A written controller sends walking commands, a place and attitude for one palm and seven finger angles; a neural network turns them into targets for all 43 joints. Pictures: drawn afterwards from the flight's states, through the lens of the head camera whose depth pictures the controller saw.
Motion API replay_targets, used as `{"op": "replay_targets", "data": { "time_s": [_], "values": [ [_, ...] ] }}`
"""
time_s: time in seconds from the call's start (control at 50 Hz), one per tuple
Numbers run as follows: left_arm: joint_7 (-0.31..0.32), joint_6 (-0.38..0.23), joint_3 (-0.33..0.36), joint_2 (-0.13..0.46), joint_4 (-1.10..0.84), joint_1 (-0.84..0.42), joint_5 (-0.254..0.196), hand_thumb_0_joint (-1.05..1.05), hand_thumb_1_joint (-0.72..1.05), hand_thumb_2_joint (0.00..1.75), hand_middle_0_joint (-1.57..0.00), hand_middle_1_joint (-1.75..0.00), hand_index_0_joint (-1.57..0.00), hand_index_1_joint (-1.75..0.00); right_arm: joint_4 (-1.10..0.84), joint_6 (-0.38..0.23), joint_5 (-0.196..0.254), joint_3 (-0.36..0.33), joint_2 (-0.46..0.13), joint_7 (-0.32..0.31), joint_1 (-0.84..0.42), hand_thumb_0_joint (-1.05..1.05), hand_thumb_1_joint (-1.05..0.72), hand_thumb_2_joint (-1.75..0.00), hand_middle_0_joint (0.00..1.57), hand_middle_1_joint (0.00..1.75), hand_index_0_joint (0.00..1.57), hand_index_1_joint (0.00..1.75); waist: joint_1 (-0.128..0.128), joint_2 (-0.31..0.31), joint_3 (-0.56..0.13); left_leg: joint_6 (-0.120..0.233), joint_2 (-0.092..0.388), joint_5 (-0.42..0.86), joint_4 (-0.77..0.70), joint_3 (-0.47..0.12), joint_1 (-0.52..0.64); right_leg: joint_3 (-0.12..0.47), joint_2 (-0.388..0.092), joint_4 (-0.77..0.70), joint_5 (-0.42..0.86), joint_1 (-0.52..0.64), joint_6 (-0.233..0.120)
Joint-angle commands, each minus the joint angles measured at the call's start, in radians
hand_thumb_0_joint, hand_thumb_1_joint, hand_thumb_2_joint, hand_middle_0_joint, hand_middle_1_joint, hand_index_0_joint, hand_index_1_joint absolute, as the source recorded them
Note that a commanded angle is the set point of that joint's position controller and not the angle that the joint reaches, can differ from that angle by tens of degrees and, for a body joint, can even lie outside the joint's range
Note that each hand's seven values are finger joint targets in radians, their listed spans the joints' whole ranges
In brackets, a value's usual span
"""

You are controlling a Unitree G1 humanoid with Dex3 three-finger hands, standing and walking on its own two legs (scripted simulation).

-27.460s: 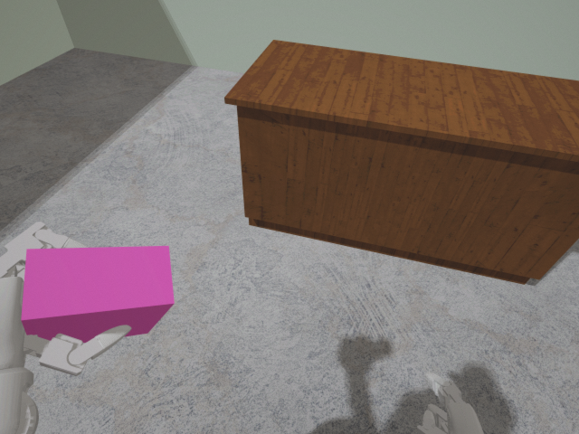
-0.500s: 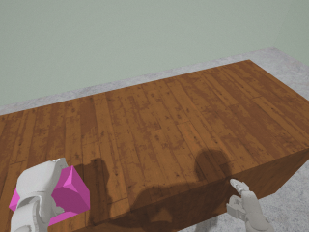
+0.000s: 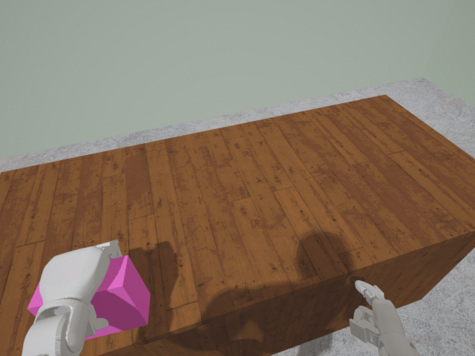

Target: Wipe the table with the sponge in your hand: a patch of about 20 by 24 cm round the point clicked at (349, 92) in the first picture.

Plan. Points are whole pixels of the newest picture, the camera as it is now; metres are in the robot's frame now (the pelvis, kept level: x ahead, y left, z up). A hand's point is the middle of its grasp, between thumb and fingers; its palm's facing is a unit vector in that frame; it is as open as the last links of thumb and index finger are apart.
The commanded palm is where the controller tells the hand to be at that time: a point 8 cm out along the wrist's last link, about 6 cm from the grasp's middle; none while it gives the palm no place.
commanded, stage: move the sponge above the wiping area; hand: left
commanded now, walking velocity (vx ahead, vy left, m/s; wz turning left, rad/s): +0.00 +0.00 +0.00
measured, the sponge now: (101, 306) +0.17 +0.28 -0.02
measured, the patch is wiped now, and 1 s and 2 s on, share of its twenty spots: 0.00 0.00 0.05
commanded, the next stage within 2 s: lower the sponge onto the table in 0.36 s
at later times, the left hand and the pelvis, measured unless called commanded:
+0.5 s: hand (89, 278) +0.18 +0.28 +0.05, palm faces +0.02 -0.06 -1.00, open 10.1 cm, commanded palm +0.16 +0.30 +0.11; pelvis -0.01 -0.01 +0.00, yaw -1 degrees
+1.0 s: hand (75, 273) +0.19 +0.31 +0.05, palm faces +0.03 -0.07 -1.00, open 10.1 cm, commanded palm +0.16 +0.30 +0.10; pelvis +0.00 +0.00 +0.00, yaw -1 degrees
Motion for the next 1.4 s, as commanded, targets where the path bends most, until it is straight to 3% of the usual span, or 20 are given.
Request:
{"op": "replay_targets", "data": {
  "time_s": [0.0,0.08,0.18,0.28,0.32,0.38,0.42,0.48,0.6,0.7,0.72,0.8,0.82,0.84,1.0,1.1,1.2,1.24,1.32,1.38],
  "values": [
    [0.168,-0.042,0.273,0.295,-0.212,-0.253,0.093,0.0,0.1,1.3,-1.2,-1.6,-1.2,-1.6,-0.145,-0.052,0.0,-0.034,-0.091,-0.004,-0.192,0.0,-0.9,-0.9,0.2,0.3,0.2,0.3,0.004,0.068,-0.166,-0.041,0.05,0.271,-0.059,-0.124,-0.003,0.14,-0.02,-0.043,0.106,0.047,-0.075],
    [0.179,0.076,0.232,0.228,-0.123,-0.219,0.01,0.0,0.1,1.3,-1.2,-1.6,-1.2,-1.6,-0.137,-0.036,0.035,-0.033,-0.091,0.002,-0.248,0.0,-0.9,-0.9,0.2,0.3,0.2,0.3,0.0,0.056,-0.126,-0.038,0.032,0.226,-0.085,-0.092,-0.017,0.136,-0.032,-0.075,0.089,0.065,-0.066],
    [0.05,0.194,0.116,0.155,-0.051,-0.163,-0.056,0.0,0.1,1.3,-1.2,-1.6,-1.2,-1.6,-0.154,-0.02,0.051,-0.019,-0.106,-0.003,-0.278,0.0,-0.9,-0.9,0.2,0.3,0.2,0.3,-0.029,-0.05,-0.097,-0.023,0.027,0.212,-0.1,-0.084,-0.038,0.1,-0.042,-0.08,0.104,0.08,-0.044],
    [-0.021,0.098,0.098,0.188,-0.123,-0.241,-0.009,0.0,0.1,1.3,-1.2,-1.6,-1.2,-1.6,-0.176,-0.039,0.024,-0.011,-0.102,-0.011,-0.233,0.0,-0.9,-0.9,0.2,0.3,0.2,0.3,-0.041,-0.077,-0.134,0.005,0.024,0.192,-0.076,-0.087,-0.024,0.102,-0.037,-0.074,0.076,0.064,-0.041],
    [0.012,0.011,0.198,0.298,-0.228,-0.316,0.026,0.0,0.1,1.3,-1.2,-1.6,-1.2,-1.6,-0.178,-0.057,0.009,-0.017,-0.101,-0.016,-0.221,0.0,-0.9,-0.9,0.2,0.3,0.2,0.3,-0.02,-0.015,-0.175,0.006,0.029,0.191,-0.067,-0.098,0.001,0.142,-0.025,-0.061,0.075,0.071,-0.054],
    [0.092,-0.067,0.247,0.3,-0.23,-0.292,0.074,0.0,0.1,1.3,-1.2,-1.6,-1.2,-1.6,-0.163,-0.065,-0.003,-0.027,-0.085,-0.017,-0.198,0.0,-0.9,-0.9,0.2,0.3,0.2,0.3,0.004,0.064,-0.208,-0.011,0.031,0.243,-0.058,-0.104,0.016,0.138,-0.023,-0.048,0.106,0.082,-0.068],
    [0.151,-0.058,0.344,0.377,-0.218,-0.267,0.071,0.0,0.1,1.3,-1.2,-1.6,-1.2,-1.6,-0.149,-0.062,0.004,-0.029,-0.095,-0.015,-0.203,0.0,-0.9,-0.9,0.2,0.3,0.2,0.3,0.017,0.099,-0.18,-0.017,0.031,0.215,-0.066,-0.116,-0.003,0.175,-0.019,-0.057,0.087,0.08,-0.079],
    [0.18,0.008,0.257,0.248,-0.125,-0.236,0.029,0.0,0.1,1.3,-1.2,-1.6,-1.2,-1.6,-0.14,-0.054,0.025,-0.037,-0.088,-0.007,-0.221,0.0,-0.9,-0.9,0.2,0.3,0.2,0.3,-0.001,0.04,-0.136,-0.028,0.03,0.216,-0.069,-0.094,-0.016,0.151,-0.031,-0.077,0.085,0.052,-0.067],
    [0.066,0.161,0.129,0.174,-0.03,-0.218,-0.051,0.0,0.1,1.3,-1.2,-1.6,-1.2,-1.6,-0.145,-0.033,0.05,-0.025,-0.11,-0.015,-0.265,0.0,-0.9,-0.9,0.2,0.3,0.2,0.3,-0.034,-0.055,-0.096,-0.016,0.022,0.183,-0.09,-0.078,-0.04,0.115,-0.045,-0.09,0.075,0.062,-0.042],
    [0.005,0.076,0.154,0.251,-0.113,-0.289,-0.004,0.0,0.1,1.3,-1.2,-1.6,-1.2,-1.6,-0.165,-0.053,0.025,-0.02,-0.105,-0.022,-0.224,0.0,-0.9,-0.9,0.2,0.3,0.2,0.3,-0.033,-0.05,-0.174,0.005,0.018,0.209,-0.069,-0.084,-0.013,0.111,-0.04,-0.069,0.1,0.088,-0.044],
    [0.015,0.037,0.208,0.316,-0.164,-0.334,0.007,0.0,0.1,1.3,-1.2,-1.6,-1.2,-1.6,-0.168,-0.061,0.02,-0.019,-0.11,-0.026,-0.224,0.0,-0.9,-0.9,0.2,0.3,0.2,0.3,-0.029,-0.017,-0.187,0.005,0.021,0.198,-0.066,-0.091,-0.002,0.135,-0.032,-0.065,0.086,0.089,-0.051],
    [0.086,-0.054,0.272,0.317,-0.13,-0.255,0.055,0.0,0.1,1.3,-1.2,-1.6,-1.2,-1.6,-0.148,-0.067,0.005,-0.033,-0.094,-0.021,-0.182,0.0,-0.9,-0.9,0.2,0.3,0.2,0.3,0.002,0.036,-0.193,-0.013,0.023,0.268,-0.052,-0.093,0.001,0.134,-0.028,-0.053,0.148,0.087,-0.066],
    [0.108,-0.054,0.32,0.353,-0.153,-0.231,0.049,0.0,0.1,1.3,-1.2,-1.6,-1.2,-1.6,-0.149,-0.069,0.008,-0.031,-0.1,-0.016,-0.193,0.0,-0.9,-0.9,0.2,0.3,0.2,0.3,0.014,0.062,-0.193,-0.015,0.023,0.257,-0.058,-0.104,-0.006,0.159,-0.025,-0.049,0.152,0.096,-0.073],
    [0.122,-0.047,0.272,0.277,-0.134,-0.207,0.044,0.0,0.1,1.3,-1.2,-1.6,-1.2,-1.6,-0.151,-0.065,0.011,-0.034,-0.087,-0.012,-0.19,0.0,-0.9,-0.9,0.2,0.3,0.2,0.3,0.007,0.049,-0.189,-0.017,0.025,0.274,-0.054,-0.091,-0.013,0.133,-0.029,-0.044,0.173,0.094,-0.068],
    [0.099,0.101,0.16,0.177,-0.031,-0.194,-0.022,0.0,0.1,1.3,-1.2,-1.6,-1.2,-1.6,-0.143,-0.034,0.04,-0.035,-0.112,-0.005,-0.235,0.0,-0.9,-0.9,0.2,0.3,0.2,0.3,-0.031,-0.051,-0.109,-0.02,0.028,0.221,-0.071,-0.08,-0.048,0.119,-0.039,-0.072,0.123,0.041,-0.05],
    [0.077,0.031,0.115,0.181,-0.108,-0.3,0.025,0.0,0.1,1.3,-1.2,-1.6,-1.2,-1.6,-0.155,-0.061,0.019,-0.036,-0.101,-0.017,-0.206,0.0,-0.9,-0.9,0.2,0.3,0.2,0.3,-0.041,-0.022,-0.186,-0.007,0.031,0.245,-0.05,-0.09,-0.002,0.104,-0.031,-0.054,0.122,0.036,-0.05],
    [0.138,-0.042,0.191,0.23,-0.085,-0.269,0.075,0.0,0.1,1.3,-1.2,-1.6,-1.2,-1.6,-0.134,-0.071,0.005,-0.044,-0.096,-0.014,-0.171,0.0,-0.9,-0.9,0.2,0.3,0.2,0.3,-0.014,0.029,-0.208,-0.03,0.041,0.288,-0.042,-0.107,-0.003,0.111,-0.021,-0.033,0.141,0.033,-0.064],
    [0.167,-0.029,0.192,0.207,-0.099,-0.256,0.075,0.0,0.1,1.3,-1.2,-1.6,-1.2,-1.6,-0.145,-0.068,0.012,-0.042,-0.09,-0.007,-0.181,0.0,-0.9,-0.9,0.2,0.3,0.2,0.3,-0.005,0.08,-0.213,-0.038,0.043,0.284,-0.052,-0.109,-0.019,0.102,-0.016,-0.017,0.133,0.042,-0.069],
    [0.191,0.038,0.235,0.22,-0.034,-0.156,0.032,0.0,0.1,1.3,-1.2,-1.6,-1.2,-1.6,-0.136,-0.044,0.027,-0.041,-0.102,0.008,-0.211,0.0,-0.9,-0.9,0.2,0.3,0.2,0.3,0.011,0.005,-0.178,-0.048,0.034,0.291,-0.059,-0.101,-0.049,0.132,-0.02,-0.024,0.174,0.062,-0.071],
    [0.166,0.096,0.148,0.129,-0.023,-0.106,0.006,0.0,0.1,1.3,-1.2,-1.6,-1.2,-1.6,-0.15,-0.033,0.035,-0.041,-0.1,0.016,-0.229,0.0,-0.9,-0.9,0.2,0.3,0.2,0.3,-0.004,-0.025,-0.174,-0.045,0.035,0.314,-0.058,-0.082,-0.054,0.101,-0.03,-0.022,0.22,0.073,-0.059]
  ]
}}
